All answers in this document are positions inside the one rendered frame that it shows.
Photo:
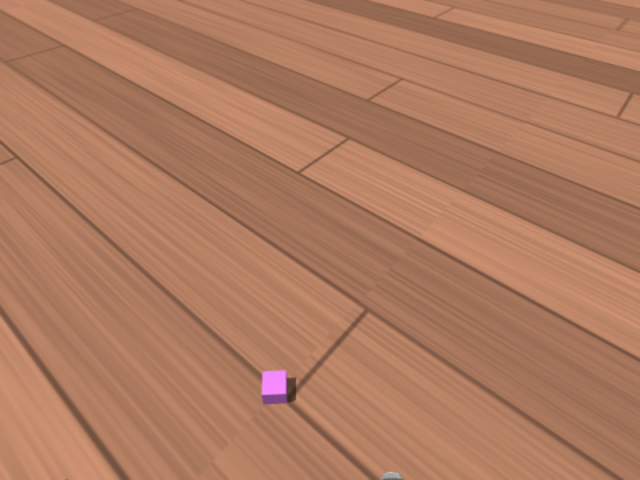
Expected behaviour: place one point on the cube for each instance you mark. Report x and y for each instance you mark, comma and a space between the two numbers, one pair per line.
274, 387

